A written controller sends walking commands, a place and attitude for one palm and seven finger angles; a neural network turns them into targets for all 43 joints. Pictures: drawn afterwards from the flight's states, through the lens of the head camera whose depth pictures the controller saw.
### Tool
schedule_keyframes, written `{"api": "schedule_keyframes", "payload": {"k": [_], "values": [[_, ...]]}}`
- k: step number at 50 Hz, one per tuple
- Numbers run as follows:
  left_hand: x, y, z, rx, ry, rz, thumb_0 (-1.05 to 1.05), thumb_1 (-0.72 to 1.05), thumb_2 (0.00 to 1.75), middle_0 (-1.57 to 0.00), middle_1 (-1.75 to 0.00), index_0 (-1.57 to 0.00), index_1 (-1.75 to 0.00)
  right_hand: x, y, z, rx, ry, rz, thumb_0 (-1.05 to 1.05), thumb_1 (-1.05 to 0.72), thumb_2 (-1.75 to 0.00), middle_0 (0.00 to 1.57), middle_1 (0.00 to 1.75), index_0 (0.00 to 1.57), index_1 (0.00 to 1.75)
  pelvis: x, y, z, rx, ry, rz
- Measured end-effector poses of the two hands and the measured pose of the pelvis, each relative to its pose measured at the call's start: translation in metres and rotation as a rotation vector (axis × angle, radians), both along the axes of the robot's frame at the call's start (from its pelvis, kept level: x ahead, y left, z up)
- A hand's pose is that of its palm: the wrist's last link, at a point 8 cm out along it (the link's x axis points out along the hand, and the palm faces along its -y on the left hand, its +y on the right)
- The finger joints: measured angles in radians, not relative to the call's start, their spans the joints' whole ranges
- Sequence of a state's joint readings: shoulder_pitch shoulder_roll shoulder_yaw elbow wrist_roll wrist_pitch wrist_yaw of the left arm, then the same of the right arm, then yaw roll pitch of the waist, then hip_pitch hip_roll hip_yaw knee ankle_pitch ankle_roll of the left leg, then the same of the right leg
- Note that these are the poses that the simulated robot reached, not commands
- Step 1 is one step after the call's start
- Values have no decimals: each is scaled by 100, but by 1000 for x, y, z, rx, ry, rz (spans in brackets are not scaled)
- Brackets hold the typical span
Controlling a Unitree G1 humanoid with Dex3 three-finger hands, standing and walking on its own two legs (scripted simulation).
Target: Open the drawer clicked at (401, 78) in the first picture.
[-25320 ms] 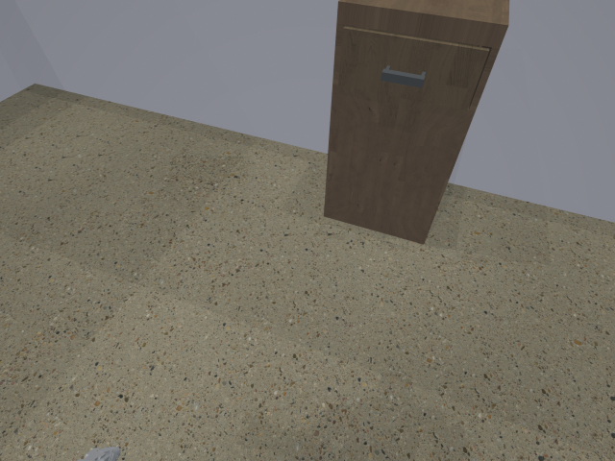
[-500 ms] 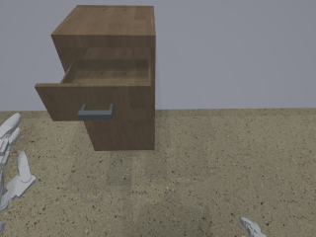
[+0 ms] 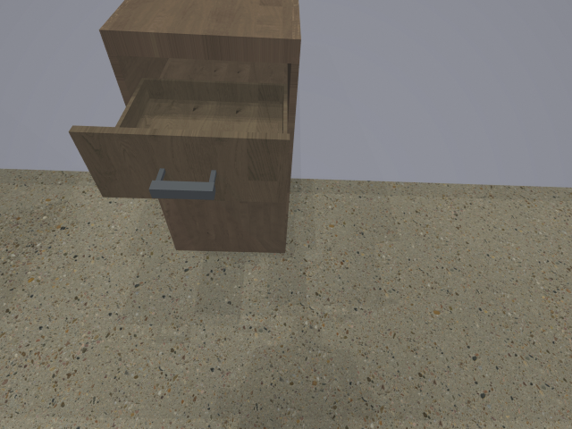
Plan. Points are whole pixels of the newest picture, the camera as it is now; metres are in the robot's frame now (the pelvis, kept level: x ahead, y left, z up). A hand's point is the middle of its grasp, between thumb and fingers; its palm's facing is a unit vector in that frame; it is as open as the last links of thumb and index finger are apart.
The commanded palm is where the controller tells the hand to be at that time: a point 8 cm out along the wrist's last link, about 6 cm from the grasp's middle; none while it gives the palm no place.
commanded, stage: let the arm hang, fingers relaxed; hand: left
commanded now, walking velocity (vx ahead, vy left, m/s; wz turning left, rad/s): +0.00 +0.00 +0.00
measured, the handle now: (185, 182) +0.56 +0.24 -0.03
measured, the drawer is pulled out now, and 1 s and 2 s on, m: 0.30 0.30 0.30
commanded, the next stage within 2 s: look to check the result in 0.78 s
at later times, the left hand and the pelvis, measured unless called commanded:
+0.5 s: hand out of the picture -0.01 +0.18 -0.17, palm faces +0.02 -0.98 -0.20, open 7.4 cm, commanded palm none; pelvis +0.00 +0.01 +0.01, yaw -2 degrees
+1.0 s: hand out of the picture +0.00 +0.17 -0.17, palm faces +0.02 -0.98 -0.19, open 7.4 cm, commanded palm none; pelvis +0.01 +0.00 +0.01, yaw -2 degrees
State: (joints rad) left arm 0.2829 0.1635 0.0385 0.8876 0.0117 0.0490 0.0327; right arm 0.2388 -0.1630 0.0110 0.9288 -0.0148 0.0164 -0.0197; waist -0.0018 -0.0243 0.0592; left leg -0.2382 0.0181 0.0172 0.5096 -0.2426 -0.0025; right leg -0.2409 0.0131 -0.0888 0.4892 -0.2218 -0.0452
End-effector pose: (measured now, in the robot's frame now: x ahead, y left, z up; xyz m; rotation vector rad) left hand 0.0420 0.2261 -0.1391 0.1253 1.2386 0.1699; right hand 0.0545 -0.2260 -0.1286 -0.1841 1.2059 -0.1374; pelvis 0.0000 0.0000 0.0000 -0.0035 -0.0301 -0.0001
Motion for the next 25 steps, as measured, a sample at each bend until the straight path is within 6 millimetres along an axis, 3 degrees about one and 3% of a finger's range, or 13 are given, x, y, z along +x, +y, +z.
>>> {"api": "schedule_keyframes", "payload": {"k": [6,11,17,25], "values": [[-61,13,0,13,200,18,-1,98,90,-21,-30,-20,-30,-58,-10,-2,-31,198,-45,1,-93,-90,20,30,20,30,1,3,5,-5,3,-3],[-88,18,6,30,289,27,0,94,90,-20,-30,-20,-30,-86,-1,-6,-6,273,-72,1,-92,-90,20,30,20,30,2,6,7,-3,-5,-9],[-88,14,7,32,293,20,1,92,90,-20,-30,-19,-30,-98,22,-14,56,290,-89,1,-92,-90,20,30,20,30,0,7,7,1,-9,-18],[-59,-1,3,6,212,-4,1,91,90,-20,-30,-19,-30,-94,45,-20,115,254,-111,1,-91,-90,20,30,20,30,-1,7,6,5,-8,-27]]}}
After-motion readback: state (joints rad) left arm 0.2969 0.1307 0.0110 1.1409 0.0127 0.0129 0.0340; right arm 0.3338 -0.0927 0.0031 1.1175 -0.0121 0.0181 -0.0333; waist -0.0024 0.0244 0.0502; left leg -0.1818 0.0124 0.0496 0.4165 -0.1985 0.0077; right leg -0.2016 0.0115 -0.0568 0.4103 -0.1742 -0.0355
